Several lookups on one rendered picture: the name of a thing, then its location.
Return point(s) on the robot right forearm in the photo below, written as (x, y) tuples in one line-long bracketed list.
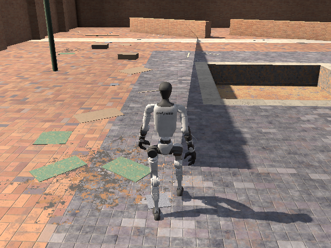
[(189, 141)]

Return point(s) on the robot left shin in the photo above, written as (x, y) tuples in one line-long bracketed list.
[(155, 195)]

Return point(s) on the robot shin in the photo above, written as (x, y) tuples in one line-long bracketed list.
[(179, 175), (155, 195)]

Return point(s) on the robot left hand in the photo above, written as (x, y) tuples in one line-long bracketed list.
[(145, 142)]

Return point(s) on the robot left forearm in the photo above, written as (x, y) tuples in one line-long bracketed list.
[(142, 135)]

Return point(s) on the robot right hand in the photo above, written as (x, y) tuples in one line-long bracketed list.
[(193, 157)]

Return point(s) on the robot left upper arm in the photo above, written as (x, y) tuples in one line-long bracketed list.
[(147, 116)]

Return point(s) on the robot right shin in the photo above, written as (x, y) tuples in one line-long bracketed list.
[(179, 175)]

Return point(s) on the robot right upper arm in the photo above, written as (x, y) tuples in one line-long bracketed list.
[(183, 118)]

